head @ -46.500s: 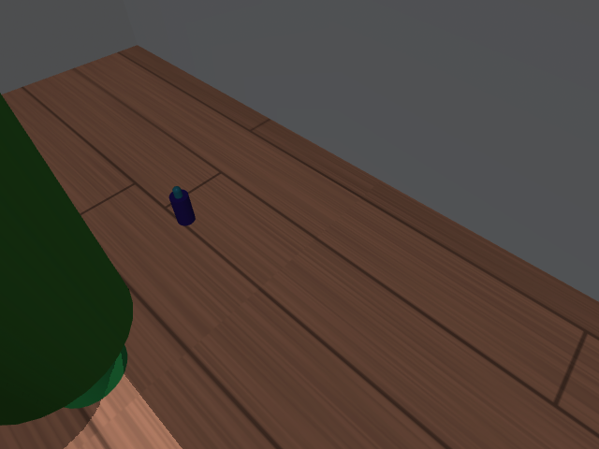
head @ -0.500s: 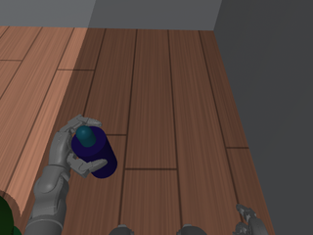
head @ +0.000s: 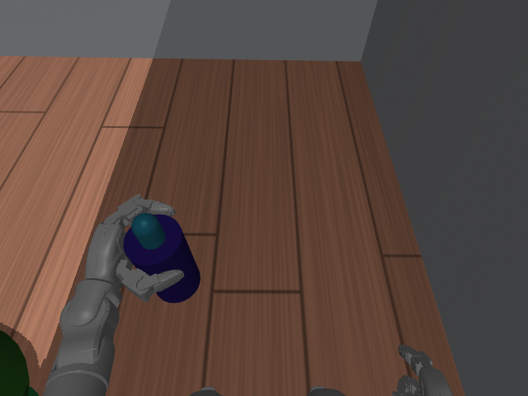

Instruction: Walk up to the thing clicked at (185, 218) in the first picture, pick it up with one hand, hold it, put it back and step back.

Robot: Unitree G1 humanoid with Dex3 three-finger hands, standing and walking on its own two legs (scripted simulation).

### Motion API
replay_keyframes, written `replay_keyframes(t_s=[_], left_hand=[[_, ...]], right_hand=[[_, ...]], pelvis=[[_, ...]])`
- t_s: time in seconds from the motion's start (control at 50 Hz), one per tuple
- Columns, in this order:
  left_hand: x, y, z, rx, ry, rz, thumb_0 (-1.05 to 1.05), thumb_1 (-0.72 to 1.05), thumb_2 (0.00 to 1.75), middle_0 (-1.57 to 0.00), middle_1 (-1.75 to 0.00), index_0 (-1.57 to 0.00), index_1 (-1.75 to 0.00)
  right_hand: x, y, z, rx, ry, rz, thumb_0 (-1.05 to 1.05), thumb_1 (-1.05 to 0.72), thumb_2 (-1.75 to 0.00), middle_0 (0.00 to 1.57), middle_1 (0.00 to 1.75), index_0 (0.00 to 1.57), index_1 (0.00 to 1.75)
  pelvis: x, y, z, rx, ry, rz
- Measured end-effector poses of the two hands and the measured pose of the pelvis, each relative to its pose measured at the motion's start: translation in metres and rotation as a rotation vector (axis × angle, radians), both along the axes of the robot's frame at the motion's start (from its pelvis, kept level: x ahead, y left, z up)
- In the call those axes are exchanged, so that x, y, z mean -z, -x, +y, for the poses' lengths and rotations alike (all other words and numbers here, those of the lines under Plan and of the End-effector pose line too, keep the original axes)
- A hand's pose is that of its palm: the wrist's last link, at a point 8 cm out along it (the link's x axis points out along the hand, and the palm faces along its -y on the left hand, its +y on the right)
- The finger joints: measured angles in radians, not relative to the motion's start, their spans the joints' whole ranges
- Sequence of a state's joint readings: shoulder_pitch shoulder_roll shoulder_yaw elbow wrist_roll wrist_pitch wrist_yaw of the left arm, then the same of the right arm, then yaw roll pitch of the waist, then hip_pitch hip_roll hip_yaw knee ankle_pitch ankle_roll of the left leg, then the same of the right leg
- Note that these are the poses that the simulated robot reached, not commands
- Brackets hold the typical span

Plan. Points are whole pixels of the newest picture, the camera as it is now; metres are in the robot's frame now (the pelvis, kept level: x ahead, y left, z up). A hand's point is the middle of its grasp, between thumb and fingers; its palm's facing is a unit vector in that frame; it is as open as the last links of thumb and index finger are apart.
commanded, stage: hold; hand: left
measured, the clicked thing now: (162, 254) +0.32 +0.15 +0.02
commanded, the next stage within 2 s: none
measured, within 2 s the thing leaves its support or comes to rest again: neither
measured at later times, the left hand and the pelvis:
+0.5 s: hand (157, 245) +0.32 +0.15 +0.05, palm faces -0.11 -0.99 +0.00, open 10.9 cm; pelvis +0.00 +0.00 +0.01, yaw +0 degrees
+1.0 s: hand (155, 245) +0.32 +0.16 +0.05, palm faces -0.11 -0.99 +0.00, open 10.9 cm; pelvis +0.00 +0.00 +0.01, yaw +0 degrees
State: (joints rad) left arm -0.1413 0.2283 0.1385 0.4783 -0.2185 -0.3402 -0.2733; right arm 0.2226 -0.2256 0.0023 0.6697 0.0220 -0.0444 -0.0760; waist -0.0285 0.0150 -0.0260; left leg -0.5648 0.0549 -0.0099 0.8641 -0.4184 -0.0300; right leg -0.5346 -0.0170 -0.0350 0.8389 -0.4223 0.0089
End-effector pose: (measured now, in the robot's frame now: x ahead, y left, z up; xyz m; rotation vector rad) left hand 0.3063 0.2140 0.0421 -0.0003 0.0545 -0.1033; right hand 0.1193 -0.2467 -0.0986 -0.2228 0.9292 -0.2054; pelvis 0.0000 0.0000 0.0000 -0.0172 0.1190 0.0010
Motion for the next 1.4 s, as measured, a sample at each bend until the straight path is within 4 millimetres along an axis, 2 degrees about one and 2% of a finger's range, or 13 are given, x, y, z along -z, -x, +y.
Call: replay_keyframes(t_s=[0.2,1.4], left_hand=[[-0.0073,-0.0030,-0.0026,0.002,0.004,-0.006,-0.03,-0.49,1.04,-0.65,-1.01,-0.68,-1.04],[-0.0073,-0.0008,0.0005,0.008,0.001,0.000,-0.03,-0.50,1.04,-0.66,-1.00,-0.69,-1.03]], right_hand=[[-0.0041,-0.0013,-0.0010,0.002,-0.003,-0.007,0.01,-0.91,-0.90,0.20,0.30,0.20,0.30],[-0.0067,0.0080,0.0039,0.005,-0.012,0.001,0.01,-0.92,-0.90,0.20,0.30,0.20,0.30]], pelvis=[[-0.0037,-0.0009,-0.0012,0.000,-0.003,-0.014],[-0.0070,0.0019,0.0045,0.005,0.001,-0.024]])
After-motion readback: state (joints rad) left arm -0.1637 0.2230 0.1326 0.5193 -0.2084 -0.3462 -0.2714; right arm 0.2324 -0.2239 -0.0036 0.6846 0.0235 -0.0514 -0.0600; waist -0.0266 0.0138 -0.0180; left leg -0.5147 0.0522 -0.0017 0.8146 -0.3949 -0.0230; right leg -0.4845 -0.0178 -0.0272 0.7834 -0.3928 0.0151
